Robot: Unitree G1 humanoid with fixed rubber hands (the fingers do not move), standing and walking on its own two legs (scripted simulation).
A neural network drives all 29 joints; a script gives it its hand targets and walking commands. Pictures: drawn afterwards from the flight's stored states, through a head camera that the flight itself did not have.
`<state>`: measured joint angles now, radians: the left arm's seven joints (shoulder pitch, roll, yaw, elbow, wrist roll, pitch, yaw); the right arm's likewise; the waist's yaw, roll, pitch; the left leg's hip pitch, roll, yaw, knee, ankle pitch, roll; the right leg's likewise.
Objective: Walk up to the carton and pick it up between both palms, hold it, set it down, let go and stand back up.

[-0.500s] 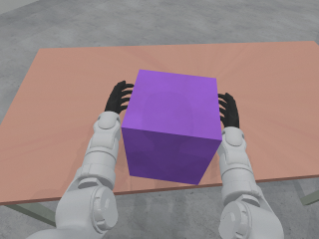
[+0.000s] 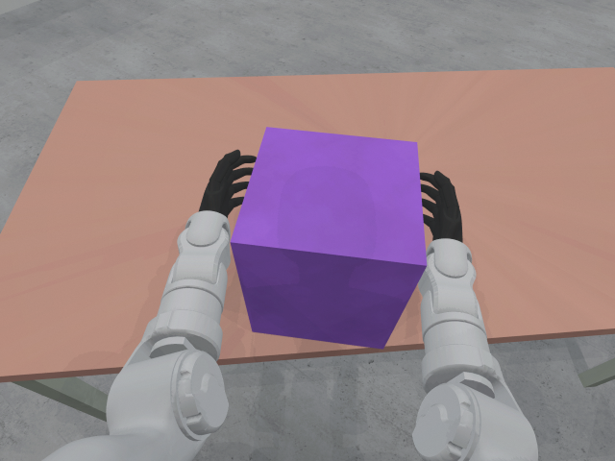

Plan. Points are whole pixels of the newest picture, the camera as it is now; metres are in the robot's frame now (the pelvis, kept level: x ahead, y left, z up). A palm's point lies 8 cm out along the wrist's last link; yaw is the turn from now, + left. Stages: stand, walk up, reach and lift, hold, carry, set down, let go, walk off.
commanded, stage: set down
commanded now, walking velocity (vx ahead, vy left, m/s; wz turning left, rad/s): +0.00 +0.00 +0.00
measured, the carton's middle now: (328, 244) +0.41 -0.04 +0.00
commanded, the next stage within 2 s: none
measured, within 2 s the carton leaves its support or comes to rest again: neither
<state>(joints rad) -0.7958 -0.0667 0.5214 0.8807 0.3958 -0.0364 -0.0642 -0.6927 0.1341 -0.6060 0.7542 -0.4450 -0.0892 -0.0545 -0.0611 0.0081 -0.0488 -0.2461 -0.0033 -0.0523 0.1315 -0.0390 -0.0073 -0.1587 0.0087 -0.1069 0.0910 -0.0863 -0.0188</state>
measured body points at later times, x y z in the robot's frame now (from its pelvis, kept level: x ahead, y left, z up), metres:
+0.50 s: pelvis +0.00 +0.00 +0.00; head +0.07 +0.00 +0.44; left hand +0.44 +0.11 +0.07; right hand +0.40 -0.19 +0.06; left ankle +0.00 +0.12 -0.75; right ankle -0.04 -0.10 -0.75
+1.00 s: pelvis +0.00 +0.00 +0.00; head +0.09 +0.00 +0.44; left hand +0.45 +0.11 +0.06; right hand +0.40 -0.19 +0.06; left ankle +0.00 +0.12 -0.75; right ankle -0.04 -0.10 -0.75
